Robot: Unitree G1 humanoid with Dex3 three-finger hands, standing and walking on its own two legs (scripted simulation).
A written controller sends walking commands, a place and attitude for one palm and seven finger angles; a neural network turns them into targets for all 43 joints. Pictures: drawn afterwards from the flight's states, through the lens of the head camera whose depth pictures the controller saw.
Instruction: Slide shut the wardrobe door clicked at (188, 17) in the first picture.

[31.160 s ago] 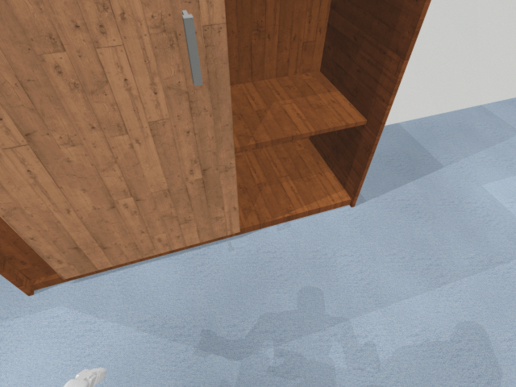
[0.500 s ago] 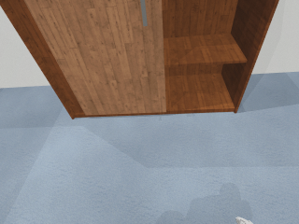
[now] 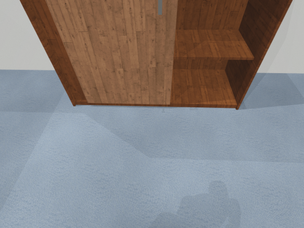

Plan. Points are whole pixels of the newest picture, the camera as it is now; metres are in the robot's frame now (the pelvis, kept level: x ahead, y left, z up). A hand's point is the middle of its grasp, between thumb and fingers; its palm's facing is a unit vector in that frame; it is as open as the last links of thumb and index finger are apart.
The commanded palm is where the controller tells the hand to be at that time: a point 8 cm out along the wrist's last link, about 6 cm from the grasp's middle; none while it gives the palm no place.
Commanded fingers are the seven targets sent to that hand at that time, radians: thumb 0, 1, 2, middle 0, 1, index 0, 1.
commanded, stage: relax the arm and regain balance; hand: left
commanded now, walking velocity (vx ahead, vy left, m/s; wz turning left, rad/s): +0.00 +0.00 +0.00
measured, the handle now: out of the picture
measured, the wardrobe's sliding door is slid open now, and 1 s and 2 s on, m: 0.59 0.59 0.59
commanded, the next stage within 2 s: step back with the hand held close in 0.74 s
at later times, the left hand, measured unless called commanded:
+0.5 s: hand out of the picture -0.01 +0.14 -0.17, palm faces +0.08 -0.98 -0.15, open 16.3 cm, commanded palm none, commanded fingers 0.00 -0.50 0.30 -0.15 -0.30 -0.15 -0.30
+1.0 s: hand (35, 220) +0.15 +0.28 -0.01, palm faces +0.23 -0.81 -0.54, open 13.6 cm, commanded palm +0.17 +0.27 +0.18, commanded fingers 0.00 0.90 0.90 -0.20 -0.30 -0.20 -0.30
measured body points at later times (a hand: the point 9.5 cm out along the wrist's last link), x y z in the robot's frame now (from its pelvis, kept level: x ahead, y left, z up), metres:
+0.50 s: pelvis +0.04 +0.01 +0.00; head +0.06 +0.00 +0.45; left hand -0.01 +0.20 -0.16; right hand +0.03 -0.20 -0.16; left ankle +0.04 +0.11 -0.73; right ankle +0.01 -0.12 -0.73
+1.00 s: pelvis +0.04 -0.02 +0.00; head +0.09 +0.02 +0.44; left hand +0.14 +0.32 +0.02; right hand +0.10 -0.25 -0.13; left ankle +0.04 +0.11 -0.73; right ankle +0.01 -0.12 -0.73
